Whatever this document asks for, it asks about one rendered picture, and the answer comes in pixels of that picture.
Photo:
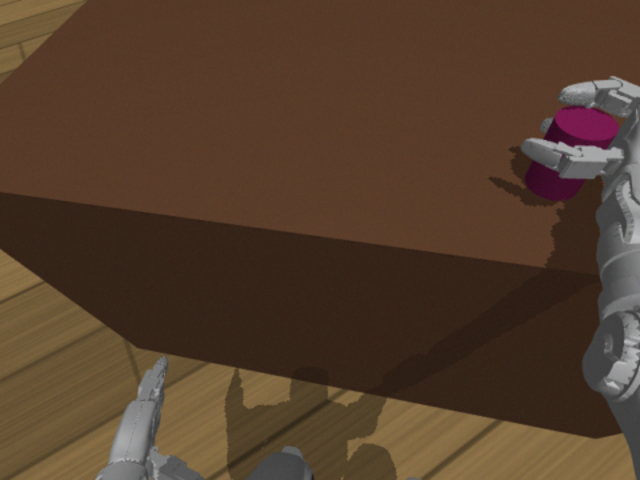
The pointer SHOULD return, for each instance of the can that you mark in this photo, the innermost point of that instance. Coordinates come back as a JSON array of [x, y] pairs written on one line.
[[574, 126]]

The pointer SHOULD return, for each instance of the right robot arm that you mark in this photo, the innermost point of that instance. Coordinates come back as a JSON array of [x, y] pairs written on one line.
[[611, 364]]

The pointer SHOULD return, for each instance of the right robot hand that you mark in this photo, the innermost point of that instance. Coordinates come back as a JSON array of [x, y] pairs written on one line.
[[615, 96]]

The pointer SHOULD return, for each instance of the left robot arm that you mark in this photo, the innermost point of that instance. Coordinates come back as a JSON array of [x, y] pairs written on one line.
[[123, 471]]

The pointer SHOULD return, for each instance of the left robot hand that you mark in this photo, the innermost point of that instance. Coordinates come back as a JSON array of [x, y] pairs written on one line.
[[135, 437]]

